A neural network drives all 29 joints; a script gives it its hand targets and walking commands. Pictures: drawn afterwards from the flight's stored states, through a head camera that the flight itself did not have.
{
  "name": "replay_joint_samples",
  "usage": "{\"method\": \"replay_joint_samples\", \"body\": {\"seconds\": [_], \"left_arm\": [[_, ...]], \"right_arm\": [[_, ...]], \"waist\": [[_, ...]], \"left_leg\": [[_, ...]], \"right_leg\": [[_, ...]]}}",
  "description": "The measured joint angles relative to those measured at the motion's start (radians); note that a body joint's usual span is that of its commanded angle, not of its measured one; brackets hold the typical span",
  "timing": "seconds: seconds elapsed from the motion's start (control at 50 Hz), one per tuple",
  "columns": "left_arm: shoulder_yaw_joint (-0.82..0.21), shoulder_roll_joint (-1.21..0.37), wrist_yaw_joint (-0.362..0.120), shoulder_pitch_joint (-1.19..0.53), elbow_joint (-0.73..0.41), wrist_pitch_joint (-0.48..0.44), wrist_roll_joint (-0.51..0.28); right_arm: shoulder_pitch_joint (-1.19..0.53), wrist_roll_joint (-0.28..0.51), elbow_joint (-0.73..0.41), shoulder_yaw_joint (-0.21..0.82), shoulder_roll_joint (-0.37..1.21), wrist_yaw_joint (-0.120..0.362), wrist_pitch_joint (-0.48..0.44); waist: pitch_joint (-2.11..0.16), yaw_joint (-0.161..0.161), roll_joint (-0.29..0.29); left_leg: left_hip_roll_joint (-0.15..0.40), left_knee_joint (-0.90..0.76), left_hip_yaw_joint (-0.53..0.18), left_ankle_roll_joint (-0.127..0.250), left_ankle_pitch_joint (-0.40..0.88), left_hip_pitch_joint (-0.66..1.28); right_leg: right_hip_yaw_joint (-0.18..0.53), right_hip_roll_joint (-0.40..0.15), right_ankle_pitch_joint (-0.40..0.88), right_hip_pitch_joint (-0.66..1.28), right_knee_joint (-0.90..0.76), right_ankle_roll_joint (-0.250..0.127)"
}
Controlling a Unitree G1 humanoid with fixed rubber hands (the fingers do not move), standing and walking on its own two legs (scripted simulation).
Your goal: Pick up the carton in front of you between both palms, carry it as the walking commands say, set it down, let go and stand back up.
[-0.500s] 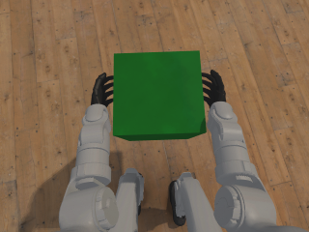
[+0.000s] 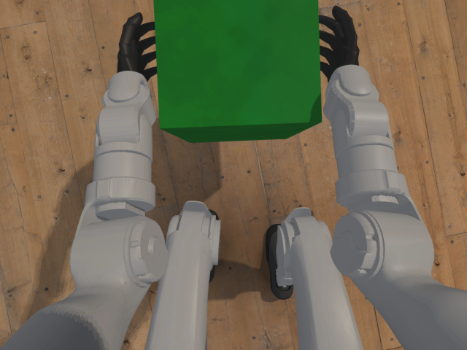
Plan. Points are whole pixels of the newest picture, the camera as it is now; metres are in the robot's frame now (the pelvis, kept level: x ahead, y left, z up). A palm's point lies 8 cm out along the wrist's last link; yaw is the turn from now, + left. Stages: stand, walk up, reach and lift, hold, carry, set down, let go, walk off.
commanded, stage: set down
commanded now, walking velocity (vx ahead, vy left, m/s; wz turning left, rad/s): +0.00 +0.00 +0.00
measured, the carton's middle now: (236, 77) +0.53 +0.05 -0.18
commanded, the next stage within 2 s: none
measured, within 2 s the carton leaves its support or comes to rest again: rests again in 0.78 s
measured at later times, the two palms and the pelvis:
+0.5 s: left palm (151, 80) +0.54 +0.22 -0.26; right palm (303, 76) +0.56 -0.08 -0.25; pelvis +0.00 -0.01 -0.09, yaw -1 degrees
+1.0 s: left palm (156, 86) +0.53 +0.21 -0.29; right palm (303, 82) +0.56 -0.09 -0.28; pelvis -0.01 -0.01 -0.12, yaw -1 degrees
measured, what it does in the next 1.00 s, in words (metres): lowers itself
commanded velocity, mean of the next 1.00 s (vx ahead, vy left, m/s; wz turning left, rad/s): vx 0.00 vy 0.00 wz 0.00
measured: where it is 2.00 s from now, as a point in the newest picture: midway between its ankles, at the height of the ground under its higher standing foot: (242, 266)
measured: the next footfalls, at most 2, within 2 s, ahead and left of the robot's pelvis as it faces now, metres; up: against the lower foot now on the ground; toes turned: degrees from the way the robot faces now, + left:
none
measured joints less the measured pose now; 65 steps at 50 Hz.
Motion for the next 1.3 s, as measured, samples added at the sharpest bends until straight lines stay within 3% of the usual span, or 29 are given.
{"method": "replay_joint_samples", "body": {"seconds": [0.26,0.6,0.88,1.3], "left_arm": [[-0.023,0.083,0.003,-0.141,0.062,-0.01,-0.03],[-0.138,0.22,0.019,-0.321,0.186,-0.043,-0.179],[-0.136,0.219,0.003,-0.33,0.264,-0.084,-0.195],[-0.008,0.263,-0.169,-0.371,0.284,-0.108,-0.11]], "right_arm": [[-0.16,0.048,0.08,0.039,-0.06,-0.035,-0.012],[-0.33,0.225,0.194,0.227,-0.179,-0.112,-0.05],[-0.353,0.236,0.284,0.241,-0.209,-0.086,-0.082],[-0.409,0.16,0.296,0.168,-0.208,0.036,-0.095]], "waist": [[0.142,0.013,-0.015],[0.386,0.04,-0.001],[0.413,0.049,0.01],[0.53,0.043,0.0]], "left_leg": [[0.01,0.17,0.001,-0.006,-0.029,-0.139],[0.026,0.378,0.012,0.005,-0.087,-0.183],[0.041,0.423,0.027,0.011,-0.093,-0.188],[0.049,0.459,0.02,-0.009,-0.089,-0.139]], "right_leg": [[-0.014,0.013,-0.033,-0.14,0.174,-0.004],[-0.023,0.028,-0.096,-0.177,0.38,0.0],[-0.012,0.043,-0.097,-0.193,0.431,0.006],[-0.024,0.051,-0.083,-0.161,0.476,-0.014]]}}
